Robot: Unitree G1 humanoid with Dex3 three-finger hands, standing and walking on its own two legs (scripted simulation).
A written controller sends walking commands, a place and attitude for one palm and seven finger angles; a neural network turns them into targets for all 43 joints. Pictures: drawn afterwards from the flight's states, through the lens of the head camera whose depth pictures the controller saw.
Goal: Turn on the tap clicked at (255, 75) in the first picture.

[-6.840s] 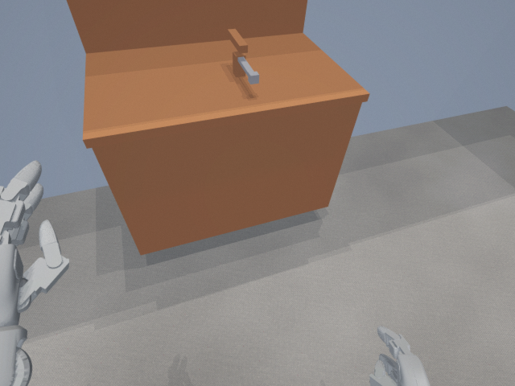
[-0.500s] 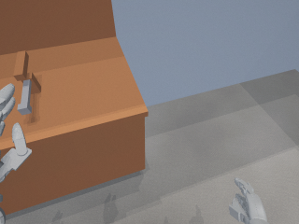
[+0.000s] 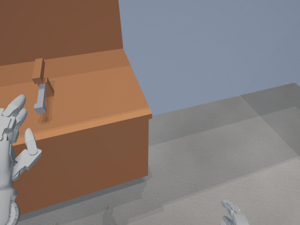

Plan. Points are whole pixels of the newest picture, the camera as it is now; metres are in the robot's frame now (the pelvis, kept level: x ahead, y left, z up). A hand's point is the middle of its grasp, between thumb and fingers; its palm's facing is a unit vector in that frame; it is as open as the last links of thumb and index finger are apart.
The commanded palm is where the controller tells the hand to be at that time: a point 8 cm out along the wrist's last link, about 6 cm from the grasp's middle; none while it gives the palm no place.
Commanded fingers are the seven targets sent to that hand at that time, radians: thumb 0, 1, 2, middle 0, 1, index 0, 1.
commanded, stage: come to a stop and stand still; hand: left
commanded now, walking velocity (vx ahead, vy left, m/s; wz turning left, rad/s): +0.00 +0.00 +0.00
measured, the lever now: (40, 108) +0.47 +0.43 +0.01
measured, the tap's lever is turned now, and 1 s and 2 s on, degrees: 0 0 0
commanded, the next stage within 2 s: look again from close up in 0.08 s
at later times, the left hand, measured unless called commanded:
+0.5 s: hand (38, 142) +0.25 +0.26 +0.14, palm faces +0.29 -0.87 -0.39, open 7.4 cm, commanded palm +0.20 +0.30 +0.18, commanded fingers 0.00 0.90 0.90 -0.20 -0.30 -0.20 -0.30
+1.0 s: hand (29, 117) +0.30 +0.30 +0.16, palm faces +0.39 -0.84 -0.37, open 7.4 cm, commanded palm +0.24 +0.33 +0.18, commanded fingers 0.00 0.90 0.90 -0.20 -0.30 -0.20 -0.30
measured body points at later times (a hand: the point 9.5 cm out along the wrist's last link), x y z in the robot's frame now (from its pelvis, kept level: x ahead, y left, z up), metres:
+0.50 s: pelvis +0.03 +0.03 +0.00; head +0.05 +0.05 +0.45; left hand +0.23 +0.31 +0.16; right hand +0.19 -0.20 -0.07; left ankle +0.06 +0.12 -0.74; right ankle +0.03 -0.10 -0.74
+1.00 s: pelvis +0.08 +0.05 -0.01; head +0.10 +0.07 +0.44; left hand +0.28 +0.35 +0.18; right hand +0.26 -0.18 -0.08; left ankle +0.06 +0.12 -0.74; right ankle +0.03 -0.10 -0.74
